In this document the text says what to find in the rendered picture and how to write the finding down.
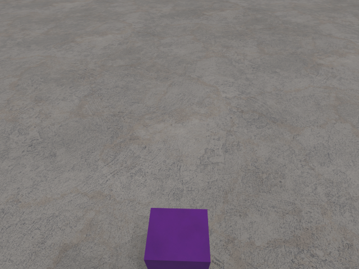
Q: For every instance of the carton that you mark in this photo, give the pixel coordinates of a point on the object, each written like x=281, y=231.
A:
x=178, y=238

